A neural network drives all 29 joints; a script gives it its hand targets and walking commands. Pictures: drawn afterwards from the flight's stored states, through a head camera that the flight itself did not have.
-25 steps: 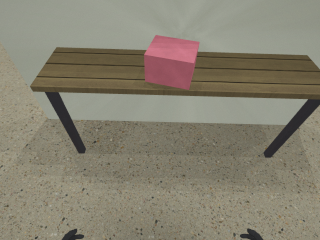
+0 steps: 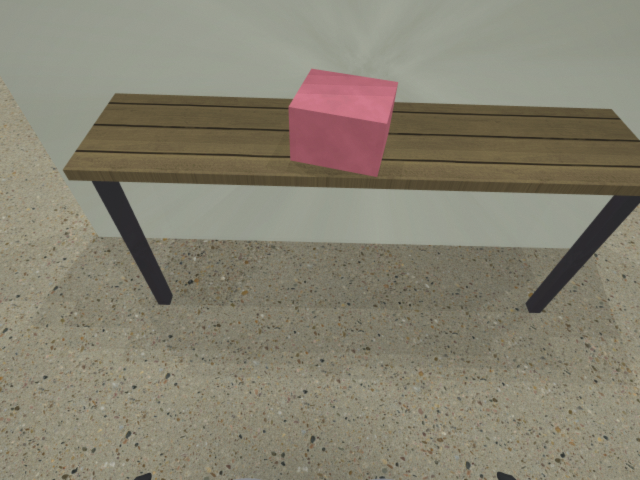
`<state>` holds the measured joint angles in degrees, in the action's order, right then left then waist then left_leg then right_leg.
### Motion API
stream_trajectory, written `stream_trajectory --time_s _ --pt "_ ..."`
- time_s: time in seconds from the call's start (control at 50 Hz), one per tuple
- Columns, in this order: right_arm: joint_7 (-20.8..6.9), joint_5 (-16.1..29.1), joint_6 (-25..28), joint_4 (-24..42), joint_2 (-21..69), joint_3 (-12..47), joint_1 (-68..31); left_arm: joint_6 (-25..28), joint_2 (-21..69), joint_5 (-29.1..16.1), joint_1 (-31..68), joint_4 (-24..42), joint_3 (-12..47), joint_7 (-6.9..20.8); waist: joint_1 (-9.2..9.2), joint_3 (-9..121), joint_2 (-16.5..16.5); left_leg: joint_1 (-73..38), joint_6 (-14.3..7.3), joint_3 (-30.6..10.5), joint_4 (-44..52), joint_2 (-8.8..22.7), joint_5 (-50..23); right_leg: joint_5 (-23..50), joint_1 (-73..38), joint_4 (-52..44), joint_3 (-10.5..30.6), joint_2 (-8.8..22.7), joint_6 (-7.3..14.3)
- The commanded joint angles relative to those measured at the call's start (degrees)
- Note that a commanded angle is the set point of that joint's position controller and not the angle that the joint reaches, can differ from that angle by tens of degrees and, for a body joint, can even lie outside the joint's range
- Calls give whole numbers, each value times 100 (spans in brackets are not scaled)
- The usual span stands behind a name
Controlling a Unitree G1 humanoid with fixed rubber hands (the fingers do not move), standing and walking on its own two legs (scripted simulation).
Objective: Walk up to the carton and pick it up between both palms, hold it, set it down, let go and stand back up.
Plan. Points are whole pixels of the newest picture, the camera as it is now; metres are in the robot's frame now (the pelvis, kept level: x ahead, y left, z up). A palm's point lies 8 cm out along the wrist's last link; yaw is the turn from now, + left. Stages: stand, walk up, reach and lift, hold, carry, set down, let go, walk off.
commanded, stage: walk up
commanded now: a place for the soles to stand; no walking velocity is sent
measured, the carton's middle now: (343, 121) +0.87 -0.05 -0.04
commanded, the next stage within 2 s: none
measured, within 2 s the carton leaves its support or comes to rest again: neither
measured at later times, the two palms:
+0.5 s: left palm (86, 470) +0.16 +0.31 -0.13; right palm out of the picture +0.09 -0.27 -0.09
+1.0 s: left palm (123, 404) +0.23 +0.28 -0.10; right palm (525, 391) +0.27 -0.31 -0.12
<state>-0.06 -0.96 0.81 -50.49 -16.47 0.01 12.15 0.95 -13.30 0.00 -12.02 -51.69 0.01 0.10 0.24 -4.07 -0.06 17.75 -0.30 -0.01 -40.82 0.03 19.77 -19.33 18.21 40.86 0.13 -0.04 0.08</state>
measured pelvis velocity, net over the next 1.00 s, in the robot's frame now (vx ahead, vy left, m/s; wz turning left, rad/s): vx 0.19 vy -0.02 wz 0.01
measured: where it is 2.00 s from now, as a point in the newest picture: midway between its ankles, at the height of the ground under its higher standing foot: (313, 450)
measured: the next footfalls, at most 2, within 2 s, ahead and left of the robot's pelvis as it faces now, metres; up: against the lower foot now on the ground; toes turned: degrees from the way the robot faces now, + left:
right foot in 0.70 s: +0.24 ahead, -0.10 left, +0.00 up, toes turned -1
left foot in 1.18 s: +0.35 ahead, +0.11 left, +0.00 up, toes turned +4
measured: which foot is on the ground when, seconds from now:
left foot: down 0.00-0.72, up 0.74-1.00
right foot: down 0.00-0.28, up 0.30-0.68, down 0.70-1.00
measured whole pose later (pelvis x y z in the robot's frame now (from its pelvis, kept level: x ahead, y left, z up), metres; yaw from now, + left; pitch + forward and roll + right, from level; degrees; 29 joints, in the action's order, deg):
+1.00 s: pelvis +0.19 -0.02 +0.00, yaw +1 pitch -3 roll +1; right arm -0.7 -0.1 3.2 -50.4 -22.8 0.0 13.7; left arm 3.9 -19.1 0.0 -14.2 -51.6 0.0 1.2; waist 1.4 -8.2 -2.1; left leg 30.2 -2.2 -1.7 -63.8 -1.3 21.5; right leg -21.0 16.2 40.0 -3.0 -1.0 3.3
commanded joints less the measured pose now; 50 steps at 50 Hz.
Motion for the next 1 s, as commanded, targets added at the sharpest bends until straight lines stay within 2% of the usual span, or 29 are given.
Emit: stream_trajectory --time_s 0.0,0.04,0.06,0.1,0.16,0.18,0.2,0.22,0.24,0.26,0.28,0.3,0.34,0.4,0.46,0.56,0.6,0.62,0.64,0.66,0.68,0.7,0.72,0.74,0.76,0.78,0.8,0.86,0.98 --pt "-119 -201 314 553 -1862 -745 -16 302 -2298 293 -108 529 -847 176 55 -202 172 872 -657 -1153 801 374 2755 -3216 500 -1570 1803 710 768" --pt "-139 -181 344 556 -1671 -727 -26 340 -2342 294 -482 405 -874 171 185 -302 518 1426 -445 -410 188 122 1829 -3334 -194 -2136 2325 1116 1008" --pt "-147 -166 365 558 -1585 -723 -3 377 -2448 294 -598 374 -904 160 248 -267 950 1632 -341 62 -459 9 1094 -3302 -590 -2576 2801 1572 1207" --pt "-147 -139 410 649 -1661 -715 -137 443 -2541 272 -705 421 -935 138 409 -216 893 2302 -273 -59 -856 290 1003 -2466 -1396 -2702 3217 1986 1507" --pt "-147 -49 527 660 -1639 -680 16 427 -2531 261 -650 478 -917 142 308 191 803 1843 -298 32 -156 301 964 -655 -1638 -2113 2607 1858 1463" --pt "-150 -15 564 584 -1593 -674 239 394 -2470 241 -471 524 -878 157 164 362 735 1241 -332 138 382 231 655 -466 -1340 -1864 2178 1674 1325" --pt "-138 -7 614 455 -1544 -680 659 353 -2403 211 -190 597 -823 176 -113 506 695 386 -385 237 1127 127 168 -207 -855 -1308 1657 1430 1138" --pt "-75 -48 674 261 -1653 -736 1335 327 -2098 166 158 736 -713 188 -472 742 270 -959 -463 -312 1651 228 135 140 156 -226 1056 989 785" --pt "10 -128 733 130 -2211 -880 1958 345 -1545 99 408 956 -509 187 -776 867 -1306 -2248 -715 -2626 2524 1374 289 239 1792 1794 139 -33 300" --pt "36 -72 727 198 -2495 -921 1953 332 -1559 129 438 943 -459 142 -692 464 -1198 -2870 -882 -3830 2615 2038 -735 -1054 3132 2278 157 -495 48" --pt "46 21 691 223 -2430 -896 1900 306 -1964 174 400 856 -531 101 -613 492 -532 -3058 -960 -3706 2166 2124 -1582 -1170 3204 2472 458 -234 84" --pt "65 23 656 217 -2359 -852 1782 310 -1994 159 396 768 -515 96 -557 250 -434 -2821 -823 -3244 1930 1991 -2561 -1017 3237 2523 511 -103 130" --pt "103 35 602 263 -2157 -746 1437 289 -1982 65 312 670 -521 127 -384 -318 -437 -2014 -547 -2379 1922 1642 -3354 -508 2744 2475 593 -10 155" --pt "100 71 598 299 -2129 -723 1441 222 -1935 28 375 751 -566 189 -344 -643 -572 -1780 -429 -1806 1781 1344 -4178 -242 2449 2310 490 -31 127" --pt "102 56 576 356 -2188 -755 1533 170 -1870 23 717 875 -557 192 -414 -906 -599 -1491 -537 -1645 1920 1249 -3744 -80 2270 1817 304 -93 115" --pt "82 2 525 452 -2325 -803 1382 199 -1921 28 1230 998 -566 218 -465 -1254 -814 -1271 -1131 -1681 1996 1481 -2939 -245 1954 643 -109 132 123" --pt "51 -23 487 573 -2331 -802 1156 263 -1942 22 1085 940 -604 231 -368 -1068 -853 -1106 -1287 -1502 1638 1450 -2795 -359 1262 36 -282 54 157" --pt "37 -14 476 664 -2287 -786 889 294 -1946 17 557 756 -663 215 -16 -751 -709 -761 -1142 -1161 1066 1262 -3043 -154 228 -642 -298 -71 236" --pt "12 30 454 776 -2120 -728 517 333 -2015 21 -574 346 -781 187 617 -109 -297 -285 -918 -726 -324 933 -3373 614 -1368 -1501 -235 -120 338" --pt "8 146 492 875 -1587 -564 612 383 -2612 116 -1540 84 -1008 121 1055 715 1070 561 -535 -308 -2396 313 -2667 648 -2766 -1850 1022 588 575" --pt "23 240 485 857 -1189 -399 1290 401 -2864 50 -1484 221 -1038 74 695 1299 1823 1639 -149 -331 -3119 -357 920 1038 -3764 -2012 3389 2068 913" --pt "96 165 410 636 -1792 -516 1146 381 -2792 -100 -1359 230 -982 50 629 1143 742 1982 -222 -581 -2915 -405 1067 858 -3706 -2259 3898 2175 1148" --pt "94 160 428 554 -2009 -555 967 376 -2837 -48 -1297 210 -977 7 623 1045 642 1942 -232 -718 -3166 -389 1049 1869 -3448 -2098 4119 2334 1443" --pt "86 185 472 515 -1940 -527 866 367 -2629 -28 -1171 187 -939 -38 565 916 423 1994 -262 -835 -3371 -363 968 3219 -3331 -1835 3537 2132 1383" --pt "80 189 471 477 -1787 -532 1004 378 -2380 -59 -1022 212 -882 -59 427 887 392 2017 -256 -824 -3291 -241 836 4105 -3250 -1583 2650 1898 1163" --pt "73 179 453 433 -1693 -529 1182 373 -2217 -76 -917 270 -818 -65 297 862 548 1962 -239 -720 -3039 -87 600 4643 -3107 -1438 1976 1659 905" --pt "60 154 419 423 -1631 -541 1241 385 -2138 -62 -871 292 -772 -60 214 756 736 1908 -225 -606 -2874 -6 477 4973 -2858 -1383 1627 1549 824" --pt "19 90 327 503 -1574 -540 892 446 -2108 5 -955 337 -738 -42 237 553 803 1944 -197 -408 -2452 109 216 4539 -2371 -1498 1424 1372 885" --pt "-92 68 328 583 -1593 -479 33 487 -2242 84 -920 430 -708 -21 247 242 833 1913 -90 -136 -1015 346 -79 3206 -1665 -1863 1415 1522 1075"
